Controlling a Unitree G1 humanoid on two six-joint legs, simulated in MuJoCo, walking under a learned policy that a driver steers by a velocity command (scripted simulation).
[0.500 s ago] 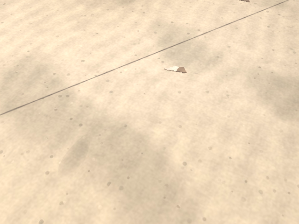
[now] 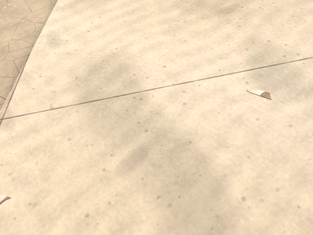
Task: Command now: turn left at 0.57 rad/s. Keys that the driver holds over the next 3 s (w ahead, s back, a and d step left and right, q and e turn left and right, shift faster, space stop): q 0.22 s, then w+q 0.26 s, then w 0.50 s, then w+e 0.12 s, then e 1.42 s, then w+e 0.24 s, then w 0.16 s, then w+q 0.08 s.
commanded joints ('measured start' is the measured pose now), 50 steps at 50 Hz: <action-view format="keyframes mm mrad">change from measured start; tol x32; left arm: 1 15 185 55 -52 -3 1 9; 50 205 202 37 105 -47 -87 -48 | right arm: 1 -79 -25 5 -116 1 -13 11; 50 -190 28 62 -125 -9 -159 54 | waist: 1 36 -211 -101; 9 -22 -217 -124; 12 -49 282 -156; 33 27 84 -65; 35 63 -354 -191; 50 79 -124 33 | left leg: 1 -83 46 35 -109 -20 -22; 10 392 15 120 -718 277 128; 12 598 415 -461 -745 645 425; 15 520 300 -387 -867 -117 362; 18 449 235 -343 -924 -116 330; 32 316 185 -343 -769 47 279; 37 -290 29 -115 85 -88 137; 50 -32 82 68 -498 411 76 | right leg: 1 241 -242 170 -115 347 -203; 9 148 -266 50 5 380 -142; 12 -439 16 -54 555 -461 88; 14 -509 -20 110 677 -347 51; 32 10 42 57 -12 61 1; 36 446 -341 774 -241 -450 -256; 50 163 -161 178 -319 226 -183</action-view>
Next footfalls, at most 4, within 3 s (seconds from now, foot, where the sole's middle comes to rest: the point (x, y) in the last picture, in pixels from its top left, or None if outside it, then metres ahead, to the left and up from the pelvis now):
0.20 left None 0.02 0.14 -0.78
0.66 right None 0.24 -0.04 -0.78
1.14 left None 0.43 0.31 -0.78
1.62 right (154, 212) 0.56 0.10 -0.78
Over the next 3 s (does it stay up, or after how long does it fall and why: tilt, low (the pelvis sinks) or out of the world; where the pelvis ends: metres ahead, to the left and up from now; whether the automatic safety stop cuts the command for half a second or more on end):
stays up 0.55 0.16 -0.01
